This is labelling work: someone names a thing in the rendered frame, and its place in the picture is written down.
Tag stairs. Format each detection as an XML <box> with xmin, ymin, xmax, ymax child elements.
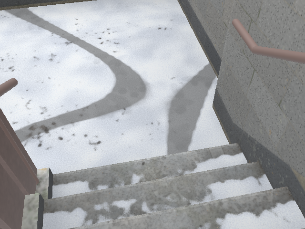
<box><xmin>42</xmin><ymin>142</ymin><xmax>305</xmax><ymax>229</ymax></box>

